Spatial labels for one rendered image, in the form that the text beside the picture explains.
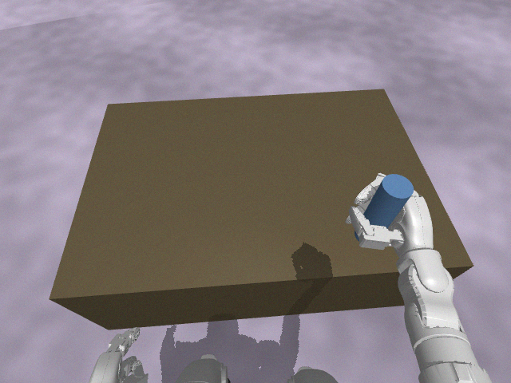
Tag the right robot hand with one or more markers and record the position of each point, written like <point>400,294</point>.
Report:
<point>411,229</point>

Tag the can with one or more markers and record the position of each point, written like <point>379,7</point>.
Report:
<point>389,199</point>

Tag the left robot hand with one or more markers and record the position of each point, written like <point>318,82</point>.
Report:
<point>110,368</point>

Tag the right robot arm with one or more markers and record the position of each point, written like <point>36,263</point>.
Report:
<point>437,337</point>

